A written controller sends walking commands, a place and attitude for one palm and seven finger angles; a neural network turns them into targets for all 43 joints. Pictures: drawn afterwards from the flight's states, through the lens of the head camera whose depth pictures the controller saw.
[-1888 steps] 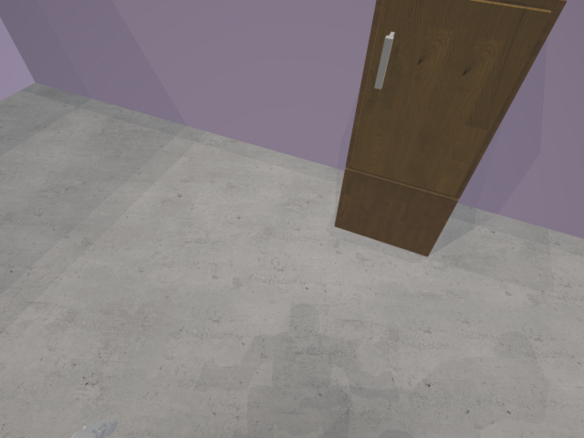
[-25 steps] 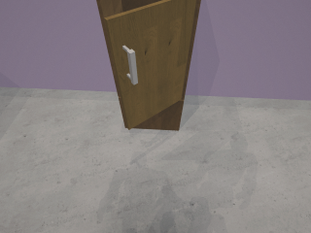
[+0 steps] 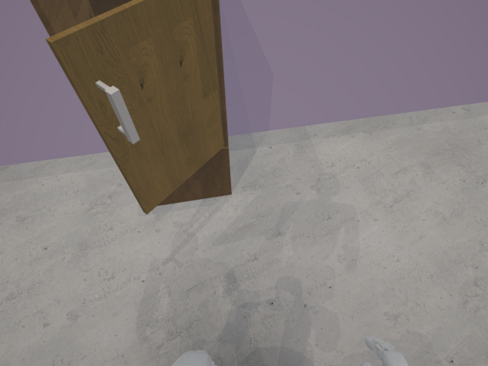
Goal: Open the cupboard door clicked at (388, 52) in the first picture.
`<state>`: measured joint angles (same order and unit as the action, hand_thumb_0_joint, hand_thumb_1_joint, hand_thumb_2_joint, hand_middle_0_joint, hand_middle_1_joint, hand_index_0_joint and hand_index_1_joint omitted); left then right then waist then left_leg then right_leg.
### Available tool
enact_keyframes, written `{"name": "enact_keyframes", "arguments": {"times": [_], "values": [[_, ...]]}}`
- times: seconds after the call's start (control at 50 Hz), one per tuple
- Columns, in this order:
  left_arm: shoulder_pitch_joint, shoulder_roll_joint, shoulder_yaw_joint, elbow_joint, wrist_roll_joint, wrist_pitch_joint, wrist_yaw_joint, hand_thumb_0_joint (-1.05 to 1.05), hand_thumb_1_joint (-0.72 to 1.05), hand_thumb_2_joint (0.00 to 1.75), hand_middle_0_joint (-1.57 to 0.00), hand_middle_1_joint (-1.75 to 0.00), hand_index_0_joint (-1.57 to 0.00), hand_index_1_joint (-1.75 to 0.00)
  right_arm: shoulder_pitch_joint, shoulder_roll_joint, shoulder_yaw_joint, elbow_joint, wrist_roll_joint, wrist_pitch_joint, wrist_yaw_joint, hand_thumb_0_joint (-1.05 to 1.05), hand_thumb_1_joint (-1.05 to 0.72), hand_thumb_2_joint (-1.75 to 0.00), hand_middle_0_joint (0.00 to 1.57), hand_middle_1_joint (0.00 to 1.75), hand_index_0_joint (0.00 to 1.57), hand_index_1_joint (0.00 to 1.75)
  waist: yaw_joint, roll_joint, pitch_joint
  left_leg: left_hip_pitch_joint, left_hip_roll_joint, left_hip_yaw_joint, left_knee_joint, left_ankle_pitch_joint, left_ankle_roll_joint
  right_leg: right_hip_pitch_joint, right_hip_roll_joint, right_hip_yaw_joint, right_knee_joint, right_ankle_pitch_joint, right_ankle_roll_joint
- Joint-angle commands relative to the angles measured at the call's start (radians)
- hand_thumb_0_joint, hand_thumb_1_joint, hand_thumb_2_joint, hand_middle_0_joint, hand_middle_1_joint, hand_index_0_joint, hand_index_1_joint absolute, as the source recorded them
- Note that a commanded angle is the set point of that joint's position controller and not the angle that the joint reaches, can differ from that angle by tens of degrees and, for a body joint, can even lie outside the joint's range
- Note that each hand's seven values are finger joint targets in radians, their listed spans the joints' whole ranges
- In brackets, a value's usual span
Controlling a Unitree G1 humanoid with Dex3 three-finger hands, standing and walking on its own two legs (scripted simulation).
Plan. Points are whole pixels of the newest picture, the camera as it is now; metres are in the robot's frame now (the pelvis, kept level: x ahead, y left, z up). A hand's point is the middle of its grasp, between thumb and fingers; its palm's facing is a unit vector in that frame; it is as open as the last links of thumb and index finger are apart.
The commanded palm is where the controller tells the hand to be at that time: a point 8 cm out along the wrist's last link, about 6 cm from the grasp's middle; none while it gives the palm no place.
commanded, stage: walk to a spot facing it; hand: left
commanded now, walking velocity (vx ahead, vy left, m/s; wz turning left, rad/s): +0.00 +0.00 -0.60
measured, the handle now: (118, 113) +0.57 +0.34 +0.03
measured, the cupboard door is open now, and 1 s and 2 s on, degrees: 41 41 41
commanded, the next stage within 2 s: none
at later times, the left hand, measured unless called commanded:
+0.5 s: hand (175, 319) +0.21 +0.16 -0.17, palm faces -0.31 -0.91 -0.29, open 7.4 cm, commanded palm none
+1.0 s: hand (224, 283) +0.29 +0.08 -0.17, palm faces -0.59 -0.77 -0.23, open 7.4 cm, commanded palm none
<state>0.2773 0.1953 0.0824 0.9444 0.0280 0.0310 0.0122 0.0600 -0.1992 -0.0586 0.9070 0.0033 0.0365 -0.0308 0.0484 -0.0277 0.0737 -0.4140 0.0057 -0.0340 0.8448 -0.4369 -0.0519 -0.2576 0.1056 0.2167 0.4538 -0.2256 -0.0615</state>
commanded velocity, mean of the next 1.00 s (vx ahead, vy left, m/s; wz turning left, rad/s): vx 0.01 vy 0.00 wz -0.60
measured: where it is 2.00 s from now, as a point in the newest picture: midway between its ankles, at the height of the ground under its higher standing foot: (337, 340)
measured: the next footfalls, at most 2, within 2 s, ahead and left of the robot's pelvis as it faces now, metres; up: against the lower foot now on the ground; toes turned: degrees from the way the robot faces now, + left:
left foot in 0.10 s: +0.04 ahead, +0.16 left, +0.00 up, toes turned -6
right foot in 0.42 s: +0.06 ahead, -0.13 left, +0.00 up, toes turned -20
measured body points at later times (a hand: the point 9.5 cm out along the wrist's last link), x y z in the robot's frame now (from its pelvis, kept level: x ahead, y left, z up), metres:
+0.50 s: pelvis +0.03 -0.01 -0.02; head +0.08 -0.04 +0.42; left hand +0.22 +0.21 -0.15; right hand -0.03 -0.28 -0.17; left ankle +0.02 +0.15 -0.69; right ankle +0.02 -0.12 -0.74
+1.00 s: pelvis +0.07 -0.03 -0.01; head +0.12 -0.05 +0.43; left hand +0.32 +0.12 -0.15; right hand -0.05 -0.25 -0.16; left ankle +0.14 +0.11 -0.74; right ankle +0.00 -0.12 -0.73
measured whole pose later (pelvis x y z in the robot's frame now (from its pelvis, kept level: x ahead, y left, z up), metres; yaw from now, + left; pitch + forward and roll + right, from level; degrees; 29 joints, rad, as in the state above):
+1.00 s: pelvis +0.07 -0.03 -0.01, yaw -37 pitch +2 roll -2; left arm 0.16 0.25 0.07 0.87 0.02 0.05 -0.04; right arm 0.29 -0.20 -0.03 0.90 -0.03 0.00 -0.02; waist -0.02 0.02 0.07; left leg -0.25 0.18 0.15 0.59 -0.35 -0.07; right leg -0.34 -0.01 -0.08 0.65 -0.34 0.01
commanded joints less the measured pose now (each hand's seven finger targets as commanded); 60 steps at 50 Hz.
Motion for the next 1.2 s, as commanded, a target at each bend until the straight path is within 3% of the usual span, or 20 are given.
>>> {"name": "enact_keyframes", "arguments": {"times": [0.0, 0.04, 0.06, 0.08, 0.12, 0.2, 0.34, 0.36, 0.38, 0.4, 0.42, 0.66, 0.68, 0.72, 0.76, 0.84, 0.96, 1.0, 1.02, 1.18], "values": [[0.003, 0.205, 0.058, -0.074, -0.002, -0.011, 0.016, 0.00, 0.90, 0.90, -0.20, -0.30, -0.20, -0.30, 0.064, -0.082, -0.020, -0.073, 0.003, -0.032, -0.011, 0.00, -0.90, -0.90, 0.20, 0.30, 0.20, 0.30, -0.045, -0.117, -0.136, 0.085, -0.018, -0.014, -0.223, 0.082, 0.011, 0.083, -0.230, 0.289, -0.017, 0.463, -0.098], [-0.029, 0.163, 0.046, -0.096, -0.014, -0.008, 0.015, 0.00, 0.90, 0.90, -0.20, -0.30, -0.20, -0.30, 0.161, -0.138, -0.028, -0.044, -0.001, -0.047, -0.020, 0.00, -0.90, -0.90, 0.20, 0.30, 0.20, 0.30, -0.091, 0.034, -0.169, 0.376, 0.087, -0.094, -0.481, 0.210, 0.033, -0.135, -0.126, 0.194, 0.087, 0.207, -0.015], [0.003, 0.112, 0.034, -0.112, -0.028, -0.007, 0.001, 0.00, 0.90, 0.90, -0.20, -0.30, -0.20, -0.30, 0.172, -0.235, -0.046, -0.056, -0.021, -0.056, -0.023, 0.00, -0.90, -0.90, 0.20, 0.30, 0.20, 0.30, -0.080, 0.308, -0.175, 0.492, 0.349, -0.365, -0.583, 0.239, 0.125, -0.329, 0.004, 0.019, 0.264, -0.202, 0.048], [-0.035, 0.135, 0.032, -0.123, -0.017, -0.013, -0.007, 0.00, 0.90, 0.90, -0.20, -0.30, -0.20, -0.30, 0.199, -0.264, -0.049, -0.066, -0.027, -0.048, -0.026, 0.00, -0.90, -0.90, 0.20, 0.30, 0.20, 0.30, -0.090, 0.313, -0.139, 0.415, 0.484, -0.451, -0.585, 0.364, 0.218, -0.352, -0.028, -0.107, 0.472, -0.391, 0.088], [-0.040, 0.142, 0.035, -0.151, -0.003, -0.017, -0.026, 0.00, 0.90, 0.90, -0.20, -0.30, -0.20, -0.30, 0.134, -0.232, -0.035, -0.107, -0.041, -0.049, -0.030, 0.00, -0.90, -0.90, 0.20, 0.30, 0.20, 0.30, -0.053, 0.116, -0.073, 0.261, 0.456, -0.357, -0.545, 0.474, 0.271, -0.342, -0.089, -0.146, 0.648, -0.331, 0.111], [-0.074, 0.109, 0.024, -0.140, -0.008, -0.003, -0.043, 0.00, 0.90, 0.90, -0.20, -0.30, -0.20, -0.30, 0.163, -0.179, -0.022, -0.083, -0.044, -0.051, -0.028, 0.00, -0.90, -0.90, 0.20, 0.30, 0.20, 0.30, -0.049, 0.275, -0.096, 0.353, 0.274, -0.015, -0.415, 0.848, 0.172, -0.328, -0.115, -0.225, 0.590, -0.263, 0.114], [-0.057, 0.123, 0.016, -0.135, -0.011, -0.008, -0.055, 0.00, 0.90, 0.90, -0.20, -0.30, -0.20, -0.30, 0.205, -0.228, -0.039, -0.072, -0.034, -0.039, -0.010, 0.00, -0.90, -0.90, 0.20, 0.30, 0.20, 0.30, -0.037, 0.227, -0.116, 0.252, 0.273, 0.094, -0.287, 0.705, 0.099, 0.001, -0.076, -0.329, 0.156, -0.039, 0.063], [0.019, 0.156, 0.026, -0.113, -0.009, -0.014, -0.051, 0.00, 0.90, 0.90, -0.20, -0.30, -0.20, -0.30, 0.184, -0.224, -0.040, -0.085, -0.027, -0.038, -0.006, 0.00, -0.90, -0.90, 0.20, 0.30, 0.20, 0.30, 0.011, 0.154, -0.132, 0.160, 0.241, 0.133, -0.157, 0.614, 0.061, 0.154, -0.104, -0.290, 0.044, 0.121, 0.041], [0.092, 0.277, 0.050, -0.094, 0.003, -0.025, -0.034, 0.00, 0.90, 0.90, -0.20, -0.30, -0.20, -0.30, 0.191, -0.153, -0.026, -0.111, -0.011, -0.037, 0.001, 0.00, -0.90, -0.90, 0.20, 0.30, 0.20, 0.30, 0.038, -0.162, -0.196, -0.063, 0.116, 0.226, 0.098, 0.246, -0.004, 0.350, -0.345, 0.059, -0.050, 0.409, -0.052], [0.142, 0.349, 0.064, -0.077, -0.010, -0.024, -0.016, 0.00, 0.90, 0.90, -0.20, -0.30, -0.20, -0.30, 0.125, -0.129, -0.015, -0.147, -0.006, -0.031, -0.003, 0.00, -0.90, -0.90, 0.20, 0.30, 0.20, 0.30, 0.075, -0.294, -0.200, -0.167, 0.039, 0.135, 0.302, -0.255, -0.017, 0.320, -0.516, 0.277, -0.079, 0.670, -0.175], [0.121, 0.332, 0.062, -0.082, -0.014, -0.020, -0.003, 0.00, 0.90, 0.90, -0.20, -0.30, -0.20, -0.30, 0.135, -0.152, -0.012, -0.146, -0.006, -0.023, -0.006, 0.00, -0.90, -0.90, 0.20, 0.30, 0.20, 0.30, 0.061, -0.216, -0.182, -0.189, 0.084, 0.021, 0.368, -0.209, 0.002, 0.299, -0.508, 0.237, -0.076, 0.521, -0.212], [-0.136, 0.227, 0.034, -0.144, -0.007, 0.000, -0.007, 0.00, 0.90, 0.90, -0.20, -0.30, -0.20, -0.30, 0.274, -0.107, -0.013, -0.053, -0.011, -0.033, 0.004, 0.00, -0.90, -0.90, 0.20, 0.30, 0.20, 0.30, -0.096, -0.115, -0.103, 0.196, 0.017, 0.084, -0.286, 0.151, -0.002, -0.115, -0.239, 0.114, -0.043, 0.034, -0.059], [-0.144, 0.194, 0.026, -0.157, -0.014, 0.003, -0.010, 0.00, 0.90, 0.90, -0.20, -0.30, -0.20, -0.30, 0.308, -0.151, -0.020, -0.044, -0.013, -0.042, -0.004, 0.00, -0.90, -0.90, 0.20, 0.30, 0.20, 0.30, -0.112, -0.025, -0.115, 0.290, 0.079, 0.009, -0.417, 0.134, 0.020, -0.204, -0.180, 0.072, 0.027, -0.036, -0.013], [-0.126, 0.128, 0.008, -0.186, -0.021, -0.001, -0.023, 0.00, 0.90, 0.90, -0.20, -0.30, -0.20, -0.30, 0.329, -0.288, -0.049, -0.065, -0.035, -0.056, -0.014, 0.00, -0.90, -0.90, 0.20, 0.30, 0.20, 0.30, -0.109, 0.336, -0.117, 0.329, 0.494, -0.430, -0.622, 0.125, 0.203, -0.375, -0.046, -0.171, 0.469, -0.380, 0.077], [-0.132, 0.142, 0.024, -0.186, -0.007, -0.006, -0.040, 0.00, 0.90, 0.90, -0.20, -0.30, -0.20, -0.30, 0.256, -0.258, -0.034, -0.091, -0.045, -0.062, -0.016, 0.00, -0.90, -0.90, 0.20, 0.30, 0.20, 0.30, -0.073, 0.146, -0.101, 0.206, 0.452, -0.319, -0.596, 0.260, 0.242, -0.311, -0.106, -0.164, 0.654, -0.314, 0.088], [-0.145, 0.096, 0.010, -0.165, -0.008, 0.003, -0.054, 0.00, 0.90, 0.90, -0.20, -0.30, -0.20, -0.30, 0.223, -0.196, -0.020, -0.077, -0.047, -0.057, -0.020, 0.00, -0.90, -0.90, 0.20, 0.30, 0.20, 0.30, -0.064, 0.274, -0.078, 0.259, 0.303, 0.030, -0.450, 0.674, 0.150, -0.260, -0.121, -0.266, 0.508, -0.270, 0.102], [-0.046, 0.126, 0.014, -0.130, -0.011, -0.018, -0.047, 0.00, 0.90, 0.90, -0.20, -0.30, -0.20, -0.30, 0.271, -0.226, -0.042, -0.061, -0.026, -0.042, -0.004, 0.00, -0.90, -0.90, 0.20, 0.30, 0.20, 0.30, -0.039, 0.196, -0.159, 0.245, 0.274, 0.148, -0.223, 0.639, 0.059, 0.084, -0.086, -0.323, 0.007, 0.074, 0.054], [0.106, 0.315, 0.058, -0.080, -0.002, -0.028, -0.022, 0.00, 0.90, 0.90, -0.20, -0.30, -0.20, -0.30, 0.163, -0.098, -0.012, -0.141, -0.011, -0.038, 0.006, 0.00, -0.90, -0.90, 0.20, 0.30, 0.20, 0.30, 0.051, -0.314, -0.179, -0.206, 0.063, 0.224, 0.167, -0.230, -0.031, 0.366, -0.485, 0.227, -0.112, 0.455, -0.119], [0.136, 0.321, 0.059, -0.074, -0.015, -0.026, -0.008, 0.00, 0.90, 0.90, -0.20, -0.30, -0.20, -0.30, 0.138, -0.134, -0.013, -0.150, -0.014, -0.028, 0.000, 0.00, -0.90, -0.90, 0.20, 0.30, 0.20, 0.30, 0.076, -0.249, -0.173, -0.253, 0.088, 0.075, 0.276, -0.234, -0.011, 0.344, -0.513, 0.248, -0.124, 0.292, -0.184], [-0.026, 0.230, 0.040, -0.094, 0.000, -0.053, -0.015, 0.00, 0.90, 0.90, -0.20, -0.30, -0.20, -0.30, 0.099, -0.088, -0.022, -0.115, -0.024, -0.044, 0.044, 0.00, -0.90, -0.90, 0.20, 0.30, 0.20, 0.30, -0.025, -0.114, -0.039, -0.070, 0.059, 0.088, -0.006, 0.045, -0.018, 0.021, -0.312, 0.103, -0.204, -0.175, -0.139]]}}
